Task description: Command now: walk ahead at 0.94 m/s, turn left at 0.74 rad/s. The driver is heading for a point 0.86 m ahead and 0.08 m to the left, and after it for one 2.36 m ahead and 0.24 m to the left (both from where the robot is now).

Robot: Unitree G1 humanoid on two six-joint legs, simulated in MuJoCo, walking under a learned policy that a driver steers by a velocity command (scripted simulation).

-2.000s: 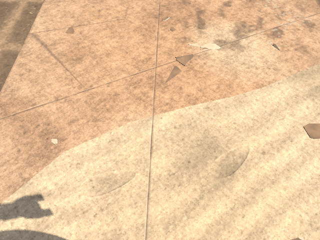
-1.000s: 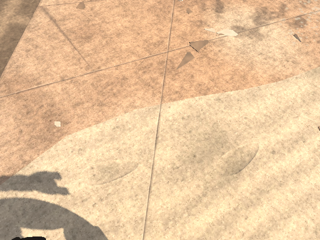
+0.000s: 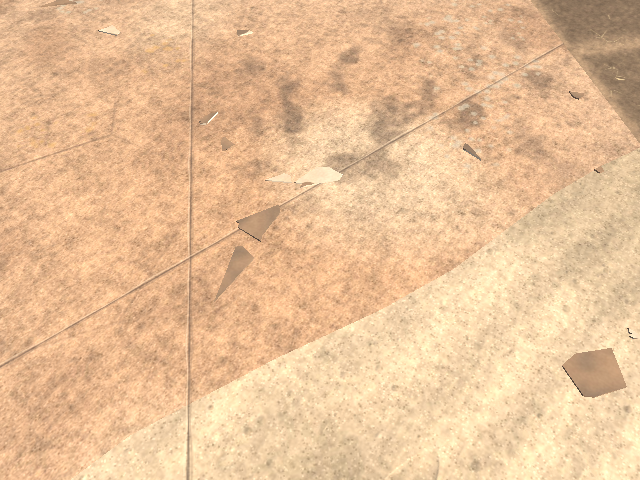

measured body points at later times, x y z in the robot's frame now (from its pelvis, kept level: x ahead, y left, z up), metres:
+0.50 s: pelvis +0.39 -0.04 +0.03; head +0.43 -0.01 +0.47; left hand +0.46 +0.26 -0.07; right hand +0.59 -0.27 -0.08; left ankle +0.26 +0.05 -0.58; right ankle +0.53 -0.09 -0.70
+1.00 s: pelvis +0.49 +0.00 +0.03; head +0.48 +0.00 +0.48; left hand +0.48 +0.28 -0.09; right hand +0.70 -0.19 -0.07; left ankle +0.44 +0.12 -0.70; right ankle +0.53 -0.10 -0.68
